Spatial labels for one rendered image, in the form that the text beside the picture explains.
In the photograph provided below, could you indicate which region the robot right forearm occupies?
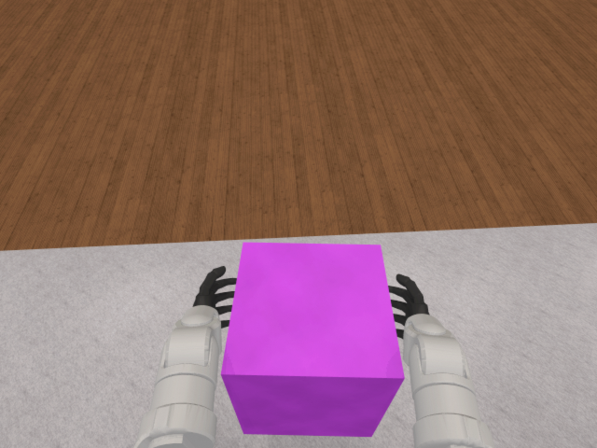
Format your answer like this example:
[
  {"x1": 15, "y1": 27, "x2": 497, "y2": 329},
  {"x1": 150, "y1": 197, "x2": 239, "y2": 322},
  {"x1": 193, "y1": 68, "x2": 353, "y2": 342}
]
[{"x1": 403, "y1": 314, "x2": 495, "y2": 448}]

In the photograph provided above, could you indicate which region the carton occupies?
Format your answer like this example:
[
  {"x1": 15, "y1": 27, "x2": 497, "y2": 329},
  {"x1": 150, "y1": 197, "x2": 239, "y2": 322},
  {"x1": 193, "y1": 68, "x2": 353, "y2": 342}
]
[{"x1": 221, "y1": 243, "x2": 405, "y2": 437}]

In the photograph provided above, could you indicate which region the robot left hand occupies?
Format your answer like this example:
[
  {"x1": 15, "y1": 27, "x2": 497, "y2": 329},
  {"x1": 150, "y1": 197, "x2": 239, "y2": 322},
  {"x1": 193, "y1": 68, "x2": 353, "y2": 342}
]
[{"x1": 193, "y1": 266, "x2": 237, "y2": 329}]

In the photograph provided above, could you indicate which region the robot right hand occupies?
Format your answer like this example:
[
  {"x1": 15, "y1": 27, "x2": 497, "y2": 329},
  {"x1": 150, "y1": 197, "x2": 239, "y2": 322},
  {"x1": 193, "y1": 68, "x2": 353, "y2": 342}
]
[{"x1": 388, "y1": 274, "x2": 429, "y2": 339}]

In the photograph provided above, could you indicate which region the robot left forearm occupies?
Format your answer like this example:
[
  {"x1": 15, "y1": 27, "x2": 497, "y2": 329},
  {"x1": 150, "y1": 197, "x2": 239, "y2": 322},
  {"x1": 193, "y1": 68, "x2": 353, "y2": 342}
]
[{"x1": 133, "y1": 305, "x2": 222, "y2": 448}]

